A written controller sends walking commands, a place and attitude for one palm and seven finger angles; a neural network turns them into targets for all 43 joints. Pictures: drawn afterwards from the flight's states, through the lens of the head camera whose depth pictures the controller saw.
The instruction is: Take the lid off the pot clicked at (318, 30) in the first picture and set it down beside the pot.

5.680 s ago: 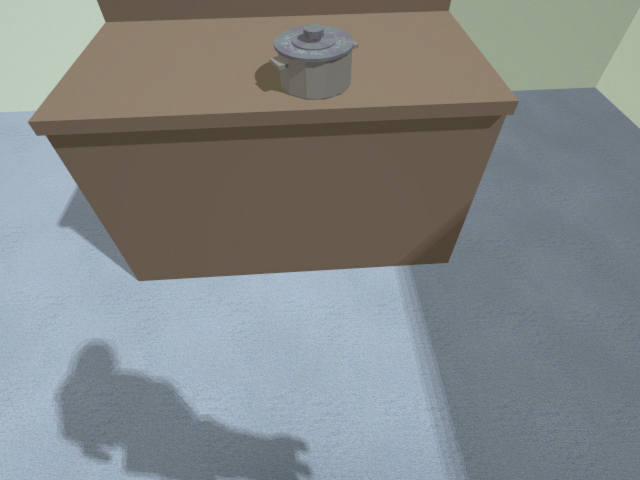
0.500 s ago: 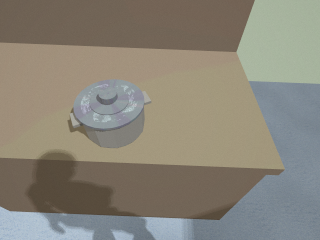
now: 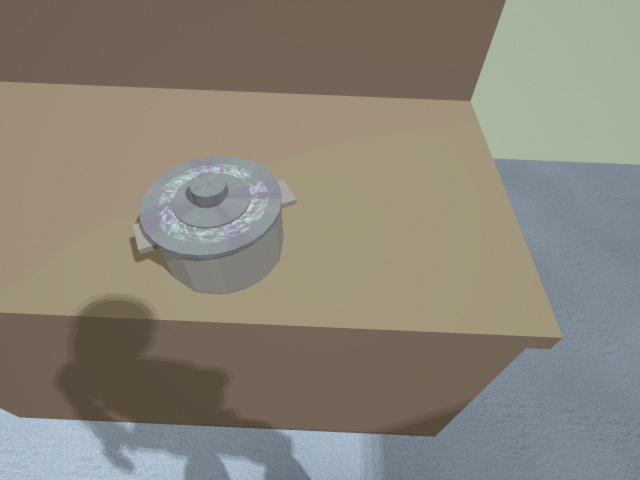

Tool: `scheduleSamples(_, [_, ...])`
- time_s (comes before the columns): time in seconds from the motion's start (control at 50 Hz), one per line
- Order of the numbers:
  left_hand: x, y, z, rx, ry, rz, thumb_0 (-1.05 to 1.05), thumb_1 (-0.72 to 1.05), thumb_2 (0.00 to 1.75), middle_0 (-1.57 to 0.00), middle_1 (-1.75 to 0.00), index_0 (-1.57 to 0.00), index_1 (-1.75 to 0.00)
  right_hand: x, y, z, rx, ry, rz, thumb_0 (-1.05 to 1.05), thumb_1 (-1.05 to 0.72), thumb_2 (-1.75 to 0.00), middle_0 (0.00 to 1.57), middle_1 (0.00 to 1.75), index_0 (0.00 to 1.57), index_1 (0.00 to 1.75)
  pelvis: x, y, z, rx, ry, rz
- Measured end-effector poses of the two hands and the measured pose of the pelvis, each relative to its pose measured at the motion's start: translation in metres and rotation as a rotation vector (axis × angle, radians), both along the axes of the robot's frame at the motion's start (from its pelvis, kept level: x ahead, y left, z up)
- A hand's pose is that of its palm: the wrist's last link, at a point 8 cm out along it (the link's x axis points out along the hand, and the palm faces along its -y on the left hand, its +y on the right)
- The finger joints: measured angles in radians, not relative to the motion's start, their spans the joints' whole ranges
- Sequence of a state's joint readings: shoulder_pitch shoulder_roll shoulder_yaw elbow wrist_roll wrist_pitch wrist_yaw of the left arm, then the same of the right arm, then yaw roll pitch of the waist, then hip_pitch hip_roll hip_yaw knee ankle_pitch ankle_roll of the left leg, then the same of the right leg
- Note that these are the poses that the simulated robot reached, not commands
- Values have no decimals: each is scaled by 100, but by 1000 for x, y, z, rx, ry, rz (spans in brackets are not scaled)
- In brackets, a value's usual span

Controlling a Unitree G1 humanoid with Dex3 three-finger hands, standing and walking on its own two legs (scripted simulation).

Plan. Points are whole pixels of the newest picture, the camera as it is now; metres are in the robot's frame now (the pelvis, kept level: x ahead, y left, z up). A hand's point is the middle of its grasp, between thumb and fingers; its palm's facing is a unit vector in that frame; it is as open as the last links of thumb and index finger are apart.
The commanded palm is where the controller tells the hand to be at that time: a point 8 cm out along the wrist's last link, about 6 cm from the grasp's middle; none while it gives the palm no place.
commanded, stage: shuffle to correct the standing spot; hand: left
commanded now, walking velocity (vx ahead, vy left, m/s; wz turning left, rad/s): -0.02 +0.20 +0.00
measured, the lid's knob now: (209, 188) +0.47 +0.20 +0.09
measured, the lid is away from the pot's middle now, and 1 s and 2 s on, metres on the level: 0.00 0.00 0.00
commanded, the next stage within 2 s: come to a stop and stand still in 0.24 s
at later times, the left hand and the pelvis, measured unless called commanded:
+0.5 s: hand out of the picture -0.01 +0.25 -0.18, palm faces +0.02 -0.96 -0.27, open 7.4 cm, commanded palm none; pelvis -0.03 +0.04 -0.01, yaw -1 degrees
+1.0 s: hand out of the picture -0.03 +0.20 -0.18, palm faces +0.01 -0.99 -0.16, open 7.4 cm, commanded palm none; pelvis -0.01 +0.04 -0.01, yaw +0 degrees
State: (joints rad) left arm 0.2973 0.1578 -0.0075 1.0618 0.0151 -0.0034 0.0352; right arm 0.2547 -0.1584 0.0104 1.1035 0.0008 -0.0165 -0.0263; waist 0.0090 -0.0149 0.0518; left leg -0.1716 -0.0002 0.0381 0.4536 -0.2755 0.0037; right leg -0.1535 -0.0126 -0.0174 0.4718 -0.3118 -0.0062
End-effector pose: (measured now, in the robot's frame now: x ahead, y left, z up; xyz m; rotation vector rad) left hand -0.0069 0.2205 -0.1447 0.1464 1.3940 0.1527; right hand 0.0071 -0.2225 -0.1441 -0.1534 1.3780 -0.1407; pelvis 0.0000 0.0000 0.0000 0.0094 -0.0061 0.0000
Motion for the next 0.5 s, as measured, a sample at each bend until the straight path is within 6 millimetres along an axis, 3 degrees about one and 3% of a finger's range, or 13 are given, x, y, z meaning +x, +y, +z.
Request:
scheduleSamples(0.12, [-6,7,1,24,-8,9,0,91,89,-20,-29,-20,-30,2,-2,-4,2,-10,6,1,-91,-90,20,30,19,30,-8,1,-3,3,2,-3])
scheduleSamples(0.24, [-11,29,-1,52,-25,16,0,90,89,-20,-29,-20,-30,9,1,-3,-17,-48,15,1,-91,-90,20,30,19,30,-17,13,-7,4,1,1])
scheduleSamples(0.4, [-7,70,-3,85,-40,6,0,91,89,-20,-29,-20,-30,8,21,0,-32,-83,41,0,-91,-90,20,30,19,30,-27,36,-10,9,7,-11])
scheduleSamples(0.5, [-9,73,0,83,-49,-10,0,91,90,-20,-29,-20,-30,4,34,-2,-10,-81,35,1,-92,-90,20,30,20,30,-27,41,-9,4,-1,-11])
